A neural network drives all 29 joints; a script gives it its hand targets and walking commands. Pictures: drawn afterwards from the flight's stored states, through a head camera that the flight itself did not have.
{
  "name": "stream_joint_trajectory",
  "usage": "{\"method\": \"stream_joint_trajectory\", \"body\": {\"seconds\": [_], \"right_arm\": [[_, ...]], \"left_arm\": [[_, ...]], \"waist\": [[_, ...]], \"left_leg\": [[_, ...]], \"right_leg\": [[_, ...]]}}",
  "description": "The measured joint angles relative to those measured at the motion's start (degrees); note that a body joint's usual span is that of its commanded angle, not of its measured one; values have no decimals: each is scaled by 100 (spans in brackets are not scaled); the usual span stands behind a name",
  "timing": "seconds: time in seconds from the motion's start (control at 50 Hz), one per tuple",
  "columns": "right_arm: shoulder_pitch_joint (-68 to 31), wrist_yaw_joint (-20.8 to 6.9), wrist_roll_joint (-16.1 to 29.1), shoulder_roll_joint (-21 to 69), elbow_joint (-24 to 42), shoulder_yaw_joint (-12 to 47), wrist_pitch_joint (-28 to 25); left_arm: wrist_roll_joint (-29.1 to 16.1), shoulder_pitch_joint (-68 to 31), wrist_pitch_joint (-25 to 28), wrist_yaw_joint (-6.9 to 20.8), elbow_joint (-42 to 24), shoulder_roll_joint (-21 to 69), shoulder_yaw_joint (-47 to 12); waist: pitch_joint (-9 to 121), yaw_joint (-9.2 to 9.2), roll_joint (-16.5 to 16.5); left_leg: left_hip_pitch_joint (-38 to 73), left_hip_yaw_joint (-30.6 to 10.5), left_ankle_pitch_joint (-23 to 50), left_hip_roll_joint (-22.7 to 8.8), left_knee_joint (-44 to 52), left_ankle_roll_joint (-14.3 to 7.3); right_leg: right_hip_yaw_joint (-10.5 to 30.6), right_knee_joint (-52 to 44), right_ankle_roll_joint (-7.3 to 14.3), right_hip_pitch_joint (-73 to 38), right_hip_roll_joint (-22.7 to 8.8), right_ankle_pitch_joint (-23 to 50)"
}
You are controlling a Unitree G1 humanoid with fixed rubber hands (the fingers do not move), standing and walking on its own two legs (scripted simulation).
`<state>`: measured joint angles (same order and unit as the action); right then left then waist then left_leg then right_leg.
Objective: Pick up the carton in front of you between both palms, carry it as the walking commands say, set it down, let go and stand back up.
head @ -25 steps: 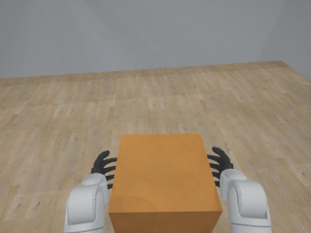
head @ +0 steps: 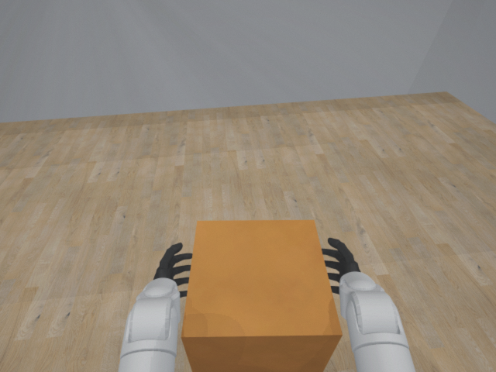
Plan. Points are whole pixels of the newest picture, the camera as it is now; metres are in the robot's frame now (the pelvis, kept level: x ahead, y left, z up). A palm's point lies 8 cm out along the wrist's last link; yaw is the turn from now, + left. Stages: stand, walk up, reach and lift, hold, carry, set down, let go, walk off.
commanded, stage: carry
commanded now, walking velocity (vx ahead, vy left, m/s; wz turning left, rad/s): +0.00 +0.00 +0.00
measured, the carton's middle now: (256, 307) +0.29 +0.00 -0.05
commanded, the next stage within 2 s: none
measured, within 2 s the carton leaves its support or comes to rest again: neither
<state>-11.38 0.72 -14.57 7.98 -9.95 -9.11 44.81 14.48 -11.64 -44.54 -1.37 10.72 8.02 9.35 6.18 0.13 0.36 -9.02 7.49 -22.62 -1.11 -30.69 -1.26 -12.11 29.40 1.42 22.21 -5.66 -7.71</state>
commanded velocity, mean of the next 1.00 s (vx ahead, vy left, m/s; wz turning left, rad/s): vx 0.30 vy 0.00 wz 0.00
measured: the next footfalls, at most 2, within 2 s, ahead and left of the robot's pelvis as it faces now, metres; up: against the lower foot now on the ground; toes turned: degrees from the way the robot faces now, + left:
left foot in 0.90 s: +0.31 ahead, +0.14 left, +0.00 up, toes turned +8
right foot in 1.26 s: +0.46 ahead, -0.09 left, +0.00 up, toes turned +13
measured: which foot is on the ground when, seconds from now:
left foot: down 0.00-0.56, up 0.58-0.88, down 0.90-1.00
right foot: down 0.00-0.92, up 0.94-1.00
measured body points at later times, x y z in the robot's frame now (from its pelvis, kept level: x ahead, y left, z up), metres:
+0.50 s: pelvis +0.03 -0.01 +0.00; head +0.00 -0.02 +0.45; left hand +0.32 +0.15 +0.04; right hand +0.32 -0.15 +0.03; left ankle -0.07 +0.09 -0.73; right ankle +0.08 -0.11 -0.73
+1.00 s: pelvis +0.23 +0.04 +0.00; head +0.23 +0.05 +0.45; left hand +0.53 +0.18 +0.02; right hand +0.53 -0.12 +0.03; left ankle +0.27 +0.13 -0.73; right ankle +0.11 -0.09 -0.68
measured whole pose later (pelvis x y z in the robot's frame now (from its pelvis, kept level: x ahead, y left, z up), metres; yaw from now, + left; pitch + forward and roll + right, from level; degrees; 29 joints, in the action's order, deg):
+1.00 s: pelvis +0.23 +0.04 +0.00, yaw -1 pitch +3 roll +0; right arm -11.4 1.1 -13.0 8.0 -9.2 -8.6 41.0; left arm 13.7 -10.8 -42.3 -2.0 7.5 7.9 9.2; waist 4.5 -0.3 -1.8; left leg -20.0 14.7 -11.3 -4.2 -28.4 -3.2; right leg -6.5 50.0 -2.1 15.7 -6.8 -27.7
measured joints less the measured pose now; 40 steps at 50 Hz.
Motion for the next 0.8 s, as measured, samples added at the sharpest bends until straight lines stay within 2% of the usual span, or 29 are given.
{"method": "stream_joint_trajectory", "body": {"seconds": [0.06, 0.14, 0.26, 0.36, 0.46, 0.52, 0.56, 0.58, 0.62, 0.66, 0.7, 0.8], "right_arm": [[-170, -18, -68, 31, -290, -148, -309], [-264, -9, -72, 52, -336, -219, -522], [-118, 47, 87, 22, 67, -69, -369], [2, 54, 94, 2, 88, 19, -228], [140, 76, 93, -19, 70, 145, -173], [76, 76, 86, -10, 107, 112, -200], [27, 71, 84, -6, 165, 36, -210], [15, 65, 90, -6, 176, -21, -231], [31, 64, 111, -6, 212, -76, -261], [74, 61, 140, -13, 285, -44, -259], [148, 61, 195, -25, 421, 18, -246], [278, 58, 264, -38, 744, 122, -265]], "left_arm": [[69, -165, 316, 22, 291, 31, 158], [71, -254, 540, 16, 342, 51, 232], [-80, -103, 406, -24, -49, 20, 92], [-100, 35, 271, -29, -82, -3, 22], [-149, 202, 234, -33, -83, -31, -16], [-162, 124, 273, -29, -92, -22, 22], [-151, -12, 295, -23, -49, 2, 44], [-130, -89, 311, -23, 1, 17, 46], [-95, -149, 320, -25, 26, 30, 14], [-113, -66, 314, -38, -82, 16, -46], [-186, 80, 299, -85, -284, -9, -142], [-273, 233, 252, -138, -694, -32, -270]], "waist": [[-60, -10, -1], [-128, -21, 7], [-138, -26, 35], [-74, -10, 38], [18, -13, 88], [-20, -15, 171], [-53, -33, 257], [-55, -27, 254], [-83, 11, 137], [-140, 45, 5], [-196, 72, -82], [-245, 105, -150]], "left_leg": [[-47, 3, 18, 5, -17, -4], [-105, -2, 25, 6, -48, -7], [-149, -18, -5, -2, -99, -8], [-41, -15, -22, 3, -30, -9], [374, -19, 63, -29, 463, 1], [536, -51, -3, -117, 550, 87], [452, -111, -182, -251, 229, 153], [243, -112, -207, -309, -203, 145], [-358, -201, -551, -260, -1295, 98], [-903, -216, -721, -212, -1889, 36], [-1259, -152, -524, -248, -1708, 25], [-1698, 46, 532, -404, -583, 68]], "right_leg": [[3, -14, 8, 33, -5, 34], [-1, -15, 14, 74, -9, 56], [-16, 18, 11, 104, -11, 33], [-11, 29, -19, 35, -11, -35], [2, 299, -215, -102, 38, -970], [-56, 112, -146, -312, 140, -806], [-184, -1, 22, -438, 224, -406], [-245, 30, 83, -454, 237, -456], [-296, -48, 131, -527, 212, -624], [-283, -322, 99, -689, 180, -608], [-251, -680, 37, -916, 160, -507], [-167, -1266, -129, -1477, 119, -492]]}}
